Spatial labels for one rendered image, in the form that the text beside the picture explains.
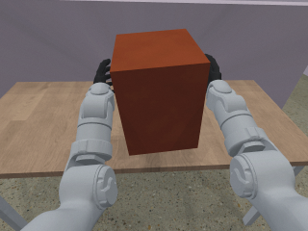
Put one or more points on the robot left forearm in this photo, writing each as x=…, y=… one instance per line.
x=94, y=128

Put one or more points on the carton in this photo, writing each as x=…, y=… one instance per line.
x=160, y=81

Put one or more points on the table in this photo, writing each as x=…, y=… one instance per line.
x=38, y=124

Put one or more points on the robot right forearm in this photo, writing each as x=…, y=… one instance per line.
x=241, y=133

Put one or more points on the right robot hand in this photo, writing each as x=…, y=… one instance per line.
x=214, y=73

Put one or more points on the left robot upper arm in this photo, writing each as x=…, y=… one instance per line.
x=85, y=193

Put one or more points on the right robot upper arm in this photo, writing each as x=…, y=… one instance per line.
x=266, y=180

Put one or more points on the left robot hand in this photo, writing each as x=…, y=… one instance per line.
x=100, y=76

